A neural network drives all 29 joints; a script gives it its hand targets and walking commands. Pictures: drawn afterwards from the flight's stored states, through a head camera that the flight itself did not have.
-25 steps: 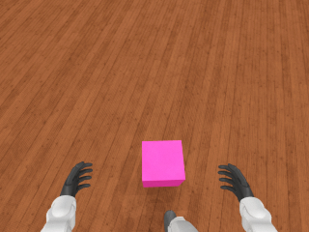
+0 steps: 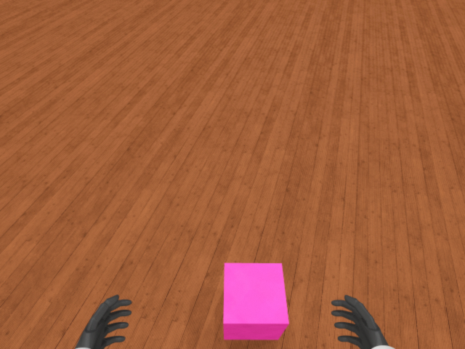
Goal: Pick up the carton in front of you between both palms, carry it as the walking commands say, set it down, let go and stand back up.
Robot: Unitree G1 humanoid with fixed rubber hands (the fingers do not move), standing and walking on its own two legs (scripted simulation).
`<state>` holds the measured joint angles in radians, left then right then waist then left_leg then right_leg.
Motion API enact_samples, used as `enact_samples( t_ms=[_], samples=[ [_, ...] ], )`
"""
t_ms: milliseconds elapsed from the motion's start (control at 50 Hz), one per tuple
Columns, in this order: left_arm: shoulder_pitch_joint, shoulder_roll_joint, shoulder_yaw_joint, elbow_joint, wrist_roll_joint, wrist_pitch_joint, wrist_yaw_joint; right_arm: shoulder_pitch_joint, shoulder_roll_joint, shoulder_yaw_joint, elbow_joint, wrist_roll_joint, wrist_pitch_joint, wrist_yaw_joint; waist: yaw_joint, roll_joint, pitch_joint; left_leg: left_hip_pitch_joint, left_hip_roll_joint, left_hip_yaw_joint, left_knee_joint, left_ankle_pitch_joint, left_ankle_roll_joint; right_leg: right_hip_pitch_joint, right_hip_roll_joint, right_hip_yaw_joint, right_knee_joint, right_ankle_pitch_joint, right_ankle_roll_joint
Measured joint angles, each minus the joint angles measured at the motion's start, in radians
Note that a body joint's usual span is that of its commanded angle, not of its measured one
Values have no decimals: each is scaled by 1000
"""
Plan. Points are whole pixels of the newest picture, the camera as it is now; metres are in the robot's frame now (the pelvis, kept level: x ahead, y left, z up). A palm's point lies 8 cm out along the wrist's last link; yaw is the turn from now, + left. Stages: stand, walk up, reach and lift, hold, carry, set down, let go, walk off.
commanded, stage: let go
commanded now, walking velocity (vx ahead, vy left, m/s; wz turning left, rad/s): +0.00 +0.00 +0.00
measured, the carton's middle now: (252, 302) +0.40 -0.09 -0.65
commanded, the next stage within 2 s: stand in 0.12 s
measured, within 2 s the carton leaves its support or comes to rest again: neither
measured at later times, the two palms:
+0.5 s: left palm out of the picture +0.13 +0.28 -0.09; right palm out of the picture +0.14 -0.30 -0.10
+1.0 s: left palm out of the picture +0.11 +0.29 -0.10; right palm out of the picture +0.11 -0.31 -0.10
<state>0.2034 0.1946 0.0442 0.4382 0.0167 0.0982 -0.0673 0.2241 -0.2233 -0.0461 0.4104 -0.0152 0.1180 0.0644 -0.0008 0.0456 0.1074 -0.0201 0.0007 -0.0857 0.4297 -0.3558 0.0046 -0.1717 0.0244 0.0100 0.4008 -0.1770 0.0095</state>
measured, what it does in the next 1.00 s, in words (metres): stands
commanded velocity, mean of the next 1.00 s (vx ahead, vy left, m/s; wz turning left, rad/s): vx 0.00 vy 0.00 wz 0.00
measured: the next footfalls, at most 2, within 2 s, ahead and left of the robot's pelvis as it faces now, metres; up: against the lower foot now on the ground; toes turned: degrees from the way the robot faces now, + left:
none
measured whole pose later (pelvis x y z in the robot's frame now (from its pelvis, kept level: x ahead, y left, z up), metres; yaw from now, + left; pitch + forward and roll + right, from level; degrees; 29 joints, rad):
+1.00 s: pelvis +0.00 -0.01 +0.00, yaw +1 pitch -1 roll -1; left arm 0.13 0.34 0.03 0.92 0.03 0.00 0.01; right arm 0.24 -0.37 -0.02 0.78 -0.03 0.00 -0.03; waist 0.01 0.03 0.02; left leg -0.06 -0.01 -0.10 0.46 -0.37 -0.01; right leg -0.24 0.01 -0.01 0.50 -0.23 -0.01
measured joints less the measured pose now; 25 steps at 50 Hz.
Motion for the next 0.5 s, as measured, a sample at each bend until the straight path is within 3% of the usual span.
enact_samples(
  t_ms=[120,200,280,500],
  samples=[
    [6,-4,4,13,2,-15,15,4,-6,4,-20,-15,42,-22,-1,-6,-17,-20,4,4,18,-10,-7,-29,6,3,31,-14,-6],
    [-10,34,-7,147,24,-41,55,-2,-46,2,74,-20,-11,-64,1,-8,-73,-82,-2,5,72,-37,-11,-98,1,3,99,-48,-6],
    [-8,79,7,242,27,-60,66,9,-88,-10,139,-27,-53,-72,3,-1,-102,-107,-6,4,101,-58,-10,-130,-1,2,142,-76,-8],
    [-36,124,6,349,23,-90,81,19,-129,1,241,-25,-93,-86,5,9,-99,-94,-9,-10,98,-65,-13,-123,-7,-11,163,-101,-15]
  ],
)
